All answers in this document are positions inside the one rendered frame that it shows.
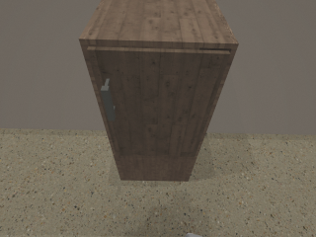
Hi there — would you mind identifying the handle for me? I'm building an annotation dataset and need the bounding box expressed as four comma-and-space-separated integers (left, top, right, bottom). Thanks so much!
101, 78, 116, 121

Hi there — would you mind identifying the cupboard door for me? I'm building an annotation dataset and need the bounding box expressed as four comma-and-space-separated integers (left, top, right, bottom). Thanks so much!
87, 46, 230, 157

